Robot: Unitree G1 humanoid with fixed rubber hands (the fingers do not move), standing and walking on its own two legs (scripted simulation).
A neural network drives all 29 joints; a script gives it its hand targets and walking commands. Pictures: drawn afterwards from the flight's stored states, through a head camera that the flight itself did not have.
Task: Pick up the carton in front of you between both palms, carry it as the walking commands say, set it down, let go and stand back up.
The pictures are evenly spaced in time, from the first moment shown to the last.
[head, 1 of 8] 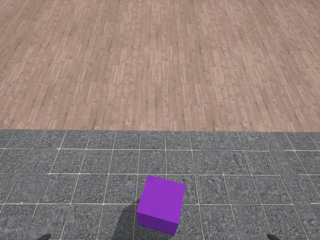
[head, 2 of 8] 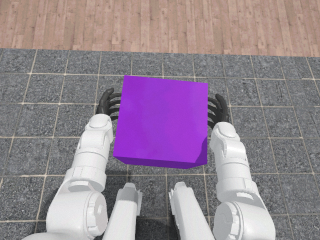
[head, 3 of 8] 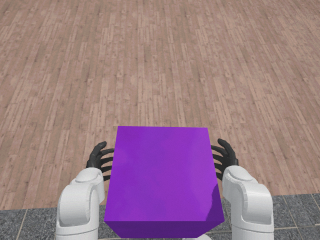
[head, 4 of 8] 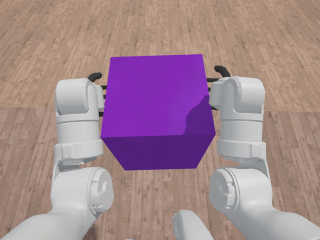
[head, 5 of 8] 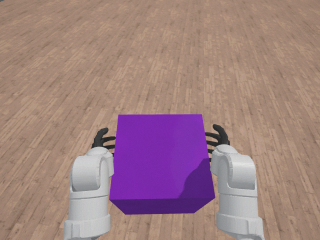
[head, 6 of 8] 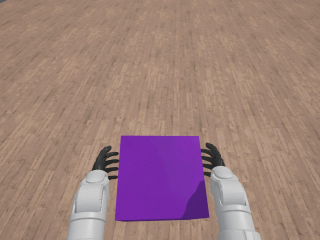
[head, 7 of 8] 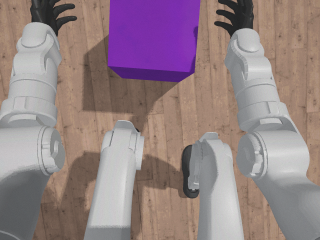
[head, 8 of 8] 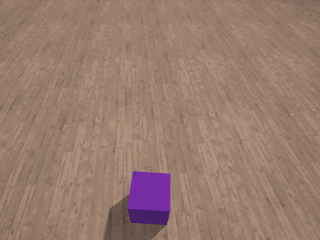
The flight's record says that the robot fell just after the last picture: no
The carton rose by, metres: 1.21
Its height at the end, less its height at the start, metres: +0.48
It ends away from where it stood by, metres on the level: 6.75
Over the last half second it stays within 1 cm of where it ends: yes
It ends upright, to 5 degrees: yes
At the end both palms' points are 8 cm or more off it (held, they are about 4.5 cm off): yes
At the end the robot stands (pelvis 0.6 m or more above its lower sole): yes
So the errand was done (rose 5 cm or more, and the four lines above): yes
